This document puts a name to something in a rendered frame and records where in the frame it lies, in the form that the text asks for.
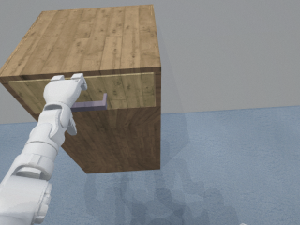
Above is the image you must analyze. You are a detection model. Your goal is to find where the drawer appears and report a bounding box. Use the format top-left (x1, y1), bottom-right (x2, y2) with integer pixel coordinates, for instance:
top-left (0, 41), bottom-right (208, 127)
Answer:
top-left (8, 72), bottom-right (155, 113)

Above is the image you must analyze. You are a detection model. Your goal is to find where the handle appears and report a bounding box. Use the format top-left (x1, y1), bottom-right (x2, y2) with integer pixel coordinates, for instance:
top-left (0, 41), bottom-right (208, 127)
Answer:
top-left (70, 93), bottom-right (108, 112)

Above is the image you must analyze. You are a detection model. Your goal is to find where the cabinet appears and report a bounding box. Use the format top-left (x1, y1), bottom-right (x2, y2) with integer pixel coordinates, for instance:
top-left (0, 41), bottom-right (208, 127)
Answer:
top-left (0, 4), bottom-right (161, 174)

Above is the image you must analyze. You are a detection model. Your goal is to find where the left robot upper arm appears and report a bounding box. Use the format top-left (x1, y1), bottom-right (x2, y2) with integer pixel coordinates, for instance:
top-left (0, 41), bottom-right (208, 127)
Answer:
top-left (0, 175), bottom-right (53, 225)

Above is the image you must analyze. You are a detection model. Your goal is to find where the left robot forearm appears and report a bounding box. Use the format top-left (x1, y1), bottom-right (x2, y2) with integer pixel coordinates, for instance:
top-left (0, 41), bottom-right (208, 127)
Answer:
top-left (0, 101), bottom-right (71, 193)

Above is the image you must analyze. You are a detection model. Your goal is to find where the left robot hand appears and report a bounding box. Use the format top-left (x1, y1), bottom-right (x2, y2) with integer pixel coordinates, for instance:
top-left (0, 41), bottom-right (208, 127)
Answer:
top-left (43, 73), bottom-right (87, 136)

